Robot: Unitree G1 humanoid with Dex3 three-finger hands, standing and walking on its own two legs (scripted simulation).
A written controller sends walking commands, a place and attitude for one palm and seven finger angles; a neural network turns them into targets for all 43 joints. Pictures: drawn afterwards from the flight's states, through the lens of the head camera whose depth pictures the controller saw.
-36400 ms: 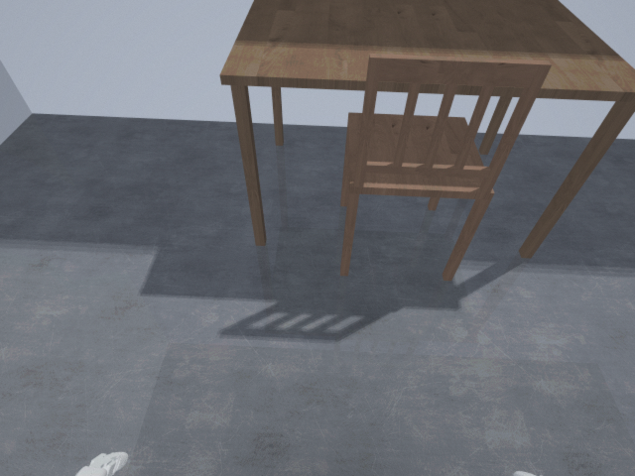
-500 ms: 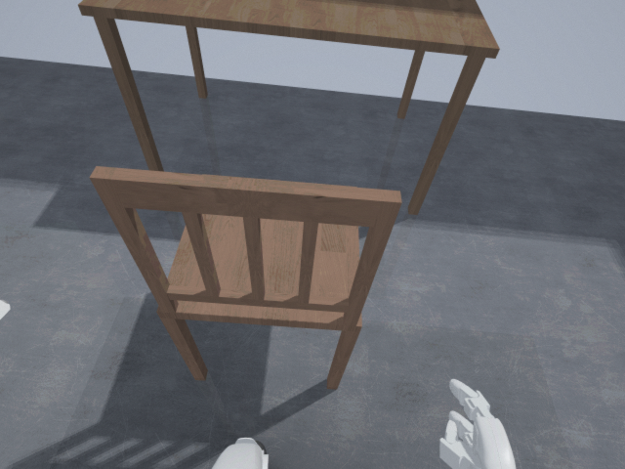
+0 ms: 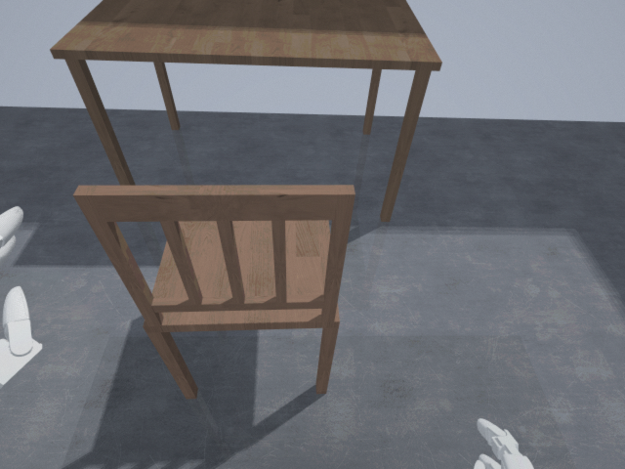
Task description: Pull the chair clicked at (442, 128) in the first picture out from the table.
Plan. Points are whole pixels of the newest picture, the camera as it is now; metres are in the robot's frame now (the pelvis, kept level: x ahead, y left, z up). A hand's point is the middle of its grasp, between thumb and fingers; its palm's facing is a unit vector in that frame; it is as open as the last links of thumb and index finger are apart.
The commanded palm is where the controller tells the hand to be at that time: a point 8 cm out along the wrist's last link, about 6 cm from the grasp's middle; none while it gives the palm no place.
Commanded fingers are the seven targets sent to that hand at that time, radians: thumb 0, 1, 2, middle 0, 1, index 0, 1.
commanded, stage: stop stepping back and stand still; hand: left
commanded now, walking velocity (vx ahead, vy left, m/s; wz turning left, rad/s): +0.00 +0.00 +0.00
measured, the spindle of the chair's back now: (232, 263) +0.48 +0.16 -0.09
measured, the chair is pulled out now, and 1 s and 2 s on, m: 0.64 0.64 0.64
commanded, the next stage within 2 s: let the arm hang, fingers relaxed in 0.14 s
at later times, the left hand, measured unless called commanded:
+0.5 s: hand out of the picture +0.08 +0.16 -0.16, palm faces +0.04 -0.99 -0.14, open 7.4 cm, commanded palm none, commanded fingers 0.00 0.90 0.90 -0.20 -0.30 -0.20 -0.30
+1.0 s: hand out of the picture -0.02 +0.15 -0.17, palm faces +0.07 -0.98 -0.19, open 7.4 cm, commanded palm none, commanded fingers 0.00 0.90 0.90 -0.20 -0.30 -0.20 -0.30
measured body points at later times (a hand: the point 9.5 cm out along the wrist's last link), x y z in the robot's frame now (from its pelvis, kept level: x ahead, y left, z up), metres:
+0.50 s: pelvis +0.00 +0.00 -0.01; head +0.00 +0.02 +0.44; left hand +0.08 +0.22 -0.15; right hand +0.10 -0.24 -0.13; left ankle +0.06 +0.11 -0.73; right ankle +0.02 -0.12 -0.73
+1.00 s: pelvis +0.02 -0.01 +0.00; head +0.03 -0.02 +0.45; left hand -0.02 +0.21 -0.15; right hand +0.02 -0.22 -0.16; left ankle +0.06 +0.11 -0.73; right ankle +0.02 -0.12 -0.73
